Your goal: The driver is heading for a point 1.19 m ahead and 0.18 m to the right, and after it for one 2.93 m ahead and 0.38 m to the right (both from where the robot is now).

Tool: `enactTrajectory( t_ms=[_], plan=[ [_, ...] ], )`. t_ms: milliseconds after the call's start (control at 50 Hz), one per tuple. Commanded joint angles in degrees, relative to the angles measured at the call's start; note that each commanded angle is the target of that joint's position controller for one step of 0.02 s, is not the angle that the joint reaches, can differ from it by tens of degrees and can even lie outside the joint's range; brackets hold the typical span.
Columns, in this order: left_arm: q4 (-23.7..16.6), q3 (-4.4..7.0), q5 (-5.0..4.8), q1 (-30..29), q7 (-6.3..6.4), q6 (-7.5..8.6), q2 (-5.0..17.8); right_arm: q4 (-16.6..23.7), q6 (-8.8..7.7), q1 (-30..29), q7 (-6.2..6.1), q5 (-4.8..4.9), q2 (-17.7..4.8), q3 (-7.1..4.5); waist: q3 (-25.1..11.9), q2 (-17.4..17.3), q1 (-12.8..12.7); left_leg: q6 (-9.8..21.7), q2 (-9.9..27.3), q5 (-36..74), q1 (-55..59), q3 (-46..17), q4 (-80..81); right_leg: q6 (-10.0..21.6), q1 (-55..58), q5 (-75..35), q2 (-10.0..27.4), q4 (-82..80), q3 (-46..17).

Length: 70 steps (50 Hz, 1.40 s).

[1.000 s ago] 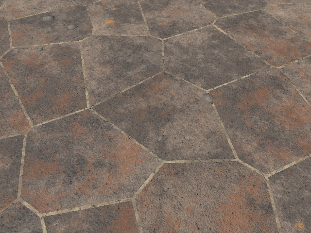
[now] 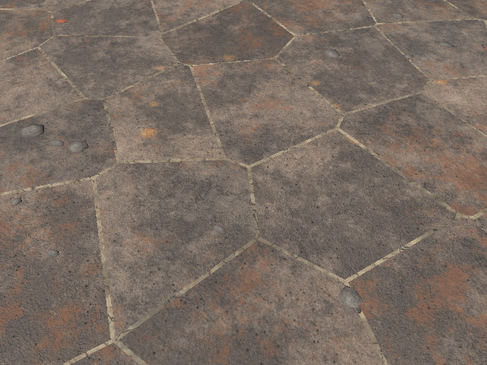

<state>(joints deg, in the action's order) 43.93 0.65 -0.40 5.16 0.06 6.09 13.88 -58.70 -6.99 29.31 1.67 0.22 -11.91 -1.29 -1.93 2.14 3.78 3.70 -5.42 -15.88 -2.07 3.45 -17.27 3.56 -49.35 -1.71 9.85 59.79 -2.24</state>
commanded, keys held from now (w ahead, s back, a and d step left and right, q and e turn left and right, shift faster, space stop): w+shift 0.70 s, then w+e+shift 0.30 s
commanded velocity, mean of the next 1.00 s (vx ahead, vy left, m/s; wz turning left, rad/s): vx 1.00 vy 0.00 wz -0.13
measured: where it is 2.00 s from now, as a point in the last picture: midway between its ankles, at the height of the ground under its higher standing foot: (260, 141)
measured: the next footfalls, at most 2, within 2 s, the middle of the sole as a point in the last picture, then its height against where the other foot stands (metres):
right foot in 0.20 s outside the picture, level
left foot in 0.72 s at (208, 256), level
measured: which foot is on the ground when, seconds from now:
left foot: down 0.00-0.22, up 0.24-0.70, down 0.72-1.00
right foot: up 0.00-0.18, down 0.20-0.74, up 0.76-1.00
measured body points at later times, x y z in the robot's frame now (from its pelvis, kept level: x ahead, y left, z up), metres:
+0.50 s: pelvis +0.46 -0.05 +0.00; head +0.46 -0.05 +0.45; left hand +0.40 +0.19 -0.14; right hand +0.66 -0.29 -0.08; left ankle +0.62 +0.13 -0.65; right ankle +0.40 -0.13 -0.74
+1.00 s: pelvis +0.92 +0.01 +0.00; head +0.91 +0.01 +0.45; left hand +1.11 +0.25 -0.10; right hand +0.86 -0.25 -0.14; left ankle +0.88 +0.09 -0.74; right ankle +1.02 -0.18 -0.64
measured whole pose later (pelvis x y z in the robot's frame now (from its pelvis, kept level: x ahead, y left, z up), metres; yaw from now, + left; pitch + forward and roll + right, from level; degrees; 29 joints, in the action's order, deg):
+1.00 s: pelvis +0.92 +0.01 +0.00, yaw -9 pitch -2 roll +3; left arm 45.5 3.4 -2.9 11.7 -0.2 2.5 16.2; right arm -55.2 -7.0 23.7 1.8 -1.0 -14.7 -3.7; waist 0.5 2.9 3.8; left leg 3.3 -4.2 -16.2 -0.6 11.8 -18.6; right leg 5.1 -44.6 3.6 8.8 67.9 -5.1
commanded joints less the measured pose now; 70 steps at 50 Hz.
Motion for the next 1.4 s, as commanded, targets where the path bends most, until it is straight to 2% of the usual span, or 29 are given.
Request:
enactTrajectory(
  t_ms=[20,140,200,220,240,260,280,300,320,400,480,620,700,720,740,760,780,820,880,960,1080,1140,1200,1220,1240,1260,1280,1320,1400],
  plan=[
    [-3.9,-0.11,-0.23,-5.4,-0.83,1.17,1.6,5.1,-1.81,-3.6,-1.34,0.84,-7.6,-0.66,9.8,-1.5,-1.7,8.0,12.9,9.5,-14.7,-7.1,14.7,-0.9,9.7,-13.3,-1.5,-14.8,3.1],
    [-8.3,0.71,-1.57,-12.7,-3.82,2.26,3.8,4.0,1.07,1.0,-2.23,0.2,-11.1,-1.19,10.3,-4.9,-1.5,6.1,18.5,36.2,9.5,-4.7,8.6,1.5,10.9,-5.0,-7.8,-31.4,5.9],
    [-3.3,4.1,-2.66,12.3,-2.43,0.92,11.0,4.8,3.18,-3.2,-2.15,-2.67,-13.0,-1.6,-5.8,-12.0,-15.9,3.7,17.6,68.2,8.6,-2.1,-23.0,5.8,38.9,5.0,-12.0,-27.1,7.6],
    [0.1,5.12,-1.64,25.5,-1.32,-0.04,16.1,7.3,2.74,-3.5,-2.18,-3.3,-9.2,-0.33,-16.3,-3.9,-18.4,3.2,14.2,48.5,-9.6,-2.5,-45.1,7.8,62.2,15.2,0.0,-22.5,-8.3],
    [1.5,5.64,-0.68,27.9,-2.23,0.54,17.0,6.6,0.34,6.6,-0.52,0.01,1.7,2.32,-27.6,20.9,-10.7,0.0,0.7,-4.8,-32.5,-9.1,-67.9,18.9,81.7,44.0,12.3,-37.0,-43.5],
    [2.8,4.3,0.09,27.1,-2.09,0.73,10.2,7.2,-1.67,1.1,-0.44,2.73,-6.2,0.73,-23.0,14.7,-13.1,3.5,4.1,-6.5,-39.3,-14.8,-70.3,14.7,79.6,49.2,10.0,-45.8,-49.2],
    [2.7,3.52,0.67,23.4,-1.92,0.89,7.1,10.5,-2.32,-8.8,-0.54,4.54,-9.2,-0.01,-12.1,9.6,-12.8,4.5,6.6,-5.3,-42.9,-12.5,-70.5,12.1,71.2,39.7,8.6,-44.9,-37.5],
    [2.8,3.15,1.26,19.0,-2.51,1.41,6.3,12.7,-2.61,-14.0,-0.85,3.48,-7.7,0.53,-5.9,-2.1,-10.2,4.7,8.9,-2.7,-41.3,-11.6,-66.6,11.1,59.8,28.9,6.5,-46.2,-30.4],
    [2.7,2.66,1.69,15.2,-2.93,2.03,4.6,13.2,-2.24,-15.5,-1.01,2.16,-6.7,0.23,-3.0,-4.9,-7.0,4.5,11.2,0.2,-38.6,-11.5,-61.9,10.7,51.3,23.3,4.2,-46.8,-24.5],
    [4.4,1.85,0.04,11.9,-3.07,2.08,2.9,13.0,1.19,-12.5,-0.89,1.34,-3.7,0.52,4.4,-0.9,-0.6,1.8,15.9,2.5,-36.6,-9.9,-54.4,10.8,35.8,19.9,0.9,-52.4,-13.9],
    [5.8,2.1,0.25,16.6,-1.53,2.28,5.3,17.0,0.95,-24.2,-1.31,-0.18,-5.4,0.55,9.6,-1.6,-3.9,-1.4,15.9,18.5,-42.7,-6.3,-38.2,9.8,34.4,8.3,-1.6,-55.2,-5.7],
    [8.8,2.13,-0.93,25.5,0.05,0.95,7.9,22.5,-0.89,-38.4,1.67,1.56,-5.5,0.54,12.2,-0.7,-7.9,-0.1,9.7,29.5,-36.6,-1.9,-11.5,6.6,50.3,-2.7,1.1,-56.6,0.9],
    [9.0,3.1,2.43,23.0,0.44,-1.82,11.8,20.8,-0.06,-22.3,1.2,2.74,-12.3,-2.73,-1.3,7.9,3.4,4.2,2.5,13.9,-19.8,1.8,-15.3,4.4,62.3,-50.1,3.7,-32.7,1.9],
    [7.9,2.67,2.69,19.7,0.55,-2.41,11.0,17.1,0.72,-8.3,0.22,2.55,-14.3,-3.82,-7.8,7.4,10.9,5.5,5.7,12.7,-0.6,-1.7,-16.7,2.7,50.5,-46.3,2.0,-14.5,2.6],
    [6.3,0.37,2.52,28.5,-0.34,-1.38,1.0,15.2,0.65,0.0,-0.29,-0.27,-19.9,-5.08,-20.3,-9.1,5.5,12.4,21.8,-6.5,27.7,-27.8,-17.5,0.9,24.3,-11.2,-6.7,11.4,0.4],
    [7.9,-1.14,-1.11,32.4,-1.0,0.75,-2.0,14.1,0.01,2.4,0.56,-0.41,-16.8,-4.67,-30.4,-20.0,4.5,15.5,28.7,-31.2,36.3,-53.8,-2.8,1.1,13.0,26.5,-12.8,23.7,-8.3],
    [5.5,1.18,-4.11,22.8,-0.47,1.56,6.0,13.2,-0.22,-0.5,0.23,-0.35,-11.8,-3.66,-18.9,-15.9,5.9,10.3,26.6,-30.6,28.7,-49.1,2.3,3.0,7.0,24.2,-9.2,26.1,-8.3],
    [1.6,1.5,-3.16,11.5,0.33,1.66,6.1,12.7,-0.91,-9.1,0.53,-1.0,-8.9,-2.94,-3.8,-1.6,2.4,6.3,23.3,-9.8,7.4,-30.3,3.5,3.0,7.7,17.4,-4.2,21.3,-6.1],
    [3.3,2.41,-2.91,17.8,-0.35,-1.78,2.9,10.7,-1.57,-15.1,0.98,-1.27,-4.2,-2.08,0.7,-6.2,-4.6,4.0,19.1,0.9,-7.3,-14.3,6.4,2.4,15.8,12.9,0.9,16.2,-6.9],
    [0.6,2.62,-2.49,11.8,-0.25,-4.19,2.1,9.2,-1.57,-16.1,0.29,-1.13,-6.3,-2.69,8.1,-4.9,-5.1,0.5,16.2,12.5,-12.6,-0.6,9.9,1.6,8.5,4.6,1.5,11.6,-5.5],
    [-4.2,2.64,-1.8,0.4,-2.57,-2.44,3.0,8.4,-0.9,-9.7,-2.59,-1.76,-10.0,-2.68,11.8,-0.7,-1.8,-2.7,15.9,30.3,-0.5,9.2,10.7,2.3,1.6,-9.2,-2.9,-6.9,3.1],
    [-6.8,3.27,-1.6,-1.9,-4.87,-1.49,4.4,9.7,0.85,-9.5,-4.38,-1.74,-13.6,-3.1,9.6,-2.8,-3.2,-5.9,15.6,61.5,4.9,13.5,2.5,4.3,10.4,-8.0,-9.0,-16.7,12.8],
    [-2.5,6.96,-1.44,21.7,-4.94,-3.13,11.5,12.9,2.75,-15.6,-5.99,-0.68,-18.2,-4.4,-2.6,-9.5,-16.2,-5.1,18.3,85.8,-0.9,11.0,-27.6,6.4,40.4,-1.8,-14.9,-16.1,13.1],
    [0.5,8.52,-1.49,32.5,-3.18,-4.01,14.5,14.1,2.22,-19.8,-4.53,0.92,-16.9,-4.48,-5.2,-4.2,-21.3,-5.8,13.5,61.5,-9.3,10.8,-48.9,9.5,54.9,-9.6,-11.9,-25.8,6.0],
    [1.1,7.79,0.08,28.6,-1.8,-4.46,14.3,17.7,0.0,-21.7,-2.03,-0.37,-4.3,-1.38,0.9,20.2,-14.1,-6.9,-1.4,-16.4,-29.0,7.1,-74.8,12.4,60.6,-33.7,-8.0,-25.6,-6.6],
    [-3.1,6.27,4.38,22.2,-1.97,-2.49,14.6,20.2,-2.13,-9.4,-0.96,0.85,-2.4,0.03,-15.5,17.7,-4.6,-6.1,-2.9,-20.3,-39.1,-9.7,-86.8,25.0,69.7,-30.4,5.3,-30.2,-36.4],
    [-6.4,7.11,3.22,20.1,-2.53,-2.35,14.0,21.0,-3.02,-13.1,-0.76,0.33,-9.2,-0.92,-20.3,4.6,-7.9,-3.5,-0.4,-17.1,-36.1,-14.6,-82.1,24.4,67.4,-19.1,5.6,-36.2,-40.3],
    [-8.4,6.38,-0.36,11.3,-2.73,-1.41,11.4,22.7,-2.13,-18.2,-1.6,0.22,-9.8,-1.73,-5.8,-11.5,-1.9,-3.2,4.5,-12.0,-38.0,-12.9,-68.7,19.9,49.2,-3.3,1.8,-41.8,-34.7],
    [-10.1,5.21,0.63,6.1,-0.7,-1.73,8.6,21.3,2.36,-15.8,-3.05,-0.93,-10.4,-2.59,-1.5,-9.5,0.0,-7.6,9.8,-5.6,-27.0,-8.1,-53.1,15.4,27.4,-27.8,-2.6,-40.9,-17.0]
  ],
)
Velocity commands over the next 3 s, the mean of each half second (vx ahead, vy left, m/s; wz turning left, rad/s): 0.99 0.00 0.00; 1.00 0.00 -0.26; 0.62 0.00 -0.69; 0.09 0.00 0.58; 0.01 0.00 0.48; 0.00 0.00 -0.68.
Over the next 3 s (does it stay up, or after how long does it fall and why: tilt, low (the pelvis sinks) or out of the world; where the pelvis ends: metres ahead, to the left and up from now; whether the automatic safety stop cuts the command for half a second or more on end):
stays up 1.49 -0.13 0.00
